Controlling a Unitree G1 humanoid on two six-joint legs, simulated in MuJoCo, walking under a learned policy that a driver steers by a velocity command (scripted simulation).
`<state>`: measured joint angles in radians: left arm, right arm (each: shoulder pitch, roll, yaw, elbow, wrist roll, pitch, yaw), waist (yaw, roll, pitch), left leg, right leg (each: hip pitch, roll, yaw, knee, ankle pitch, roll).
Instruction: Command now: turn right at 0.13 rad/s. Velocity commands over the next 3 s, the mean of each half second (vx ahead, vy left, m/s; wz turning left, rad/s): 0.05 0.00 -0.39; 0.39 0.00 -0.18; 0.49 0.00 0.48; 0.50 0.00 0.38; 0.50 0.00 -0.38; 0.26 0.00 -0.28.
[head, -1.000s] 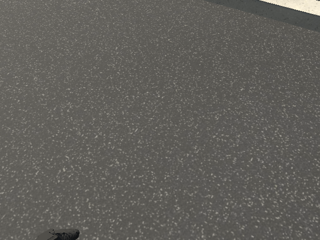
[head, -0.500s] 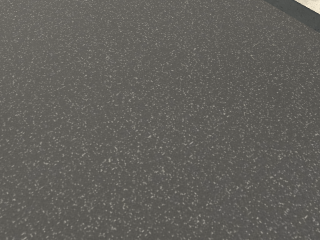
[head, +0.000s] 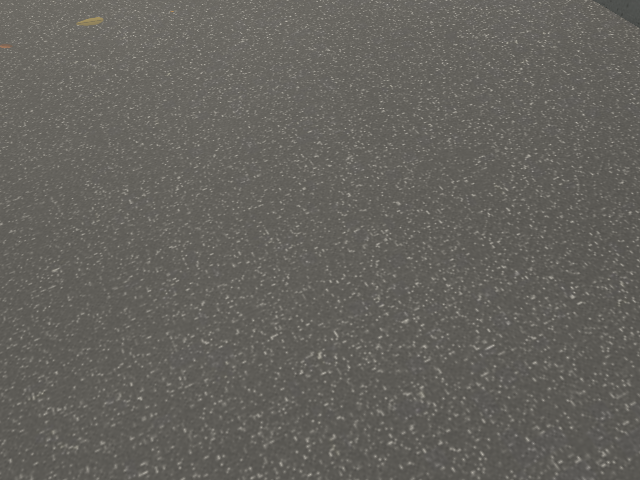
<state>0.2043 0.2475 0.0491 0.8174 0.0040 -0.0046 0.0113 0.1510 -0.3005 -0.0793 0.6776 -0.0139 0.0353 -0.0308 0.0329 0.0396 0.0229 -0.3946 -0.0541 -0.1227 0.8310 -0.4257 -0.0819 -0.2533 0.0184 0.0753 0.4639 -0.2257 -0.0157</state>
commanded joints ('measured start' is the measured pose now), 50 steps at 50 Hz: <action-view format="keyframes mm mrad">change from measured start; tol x32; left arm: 1 -31 218 49 -66 -11 3 5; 50 209 242 41 -66 -2 -32 20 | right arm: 1 -60 -44 -8 -72 19 -24 -5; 50 5 -144 -21 -24 36 -137 95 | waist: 1 4 -228 -49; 10 -51 205 -103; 23 2 92 -57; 25 46 -355 -88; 50 -93 -154 -129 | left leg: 1 29 1 71 -181 -20 -23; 12 354 419 -181 -481 779 342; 22 185 329 56 -484 105 236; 25 -351 92 258 219 -236 52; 38 -290 109 102 -154 503 26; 50 116 -45 237 -332 372 223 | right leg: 1 121 -167 238 -86 370 -169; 6 92 -154 325 -40 415 -134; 12 -343 -6 21 639 -382 67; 23 132 22 -190 74 -81 -14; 27 307 -393 657 -306 -469 -331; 45 322 -246 57 -316 256 -173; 50 374 -211 -71 120 1096 -101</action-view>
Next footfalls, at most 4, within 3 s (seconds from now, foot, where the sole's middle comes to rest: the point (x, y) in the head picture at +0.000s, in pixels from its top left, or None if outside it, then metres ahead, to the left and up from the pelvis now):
0.12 left None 0.01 0.14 -0.78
0.48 right None -0.01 -0.13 -0.78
1.02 left None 0.39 -0.07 -0.78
1.46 right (534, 422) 0.61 -0.35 -0.78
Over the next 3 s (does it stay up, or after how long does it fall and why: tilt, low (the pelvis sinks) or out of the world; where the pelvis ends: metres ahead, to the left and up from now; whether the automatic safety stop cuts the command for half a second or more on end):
stays up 1.23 -0.21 -0.01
